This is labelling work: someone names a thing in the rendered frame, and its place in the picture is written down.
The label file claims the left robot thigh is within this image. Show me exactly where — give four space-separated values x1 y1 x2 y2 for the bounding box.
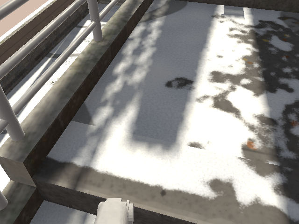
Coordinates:
93 198 134 224

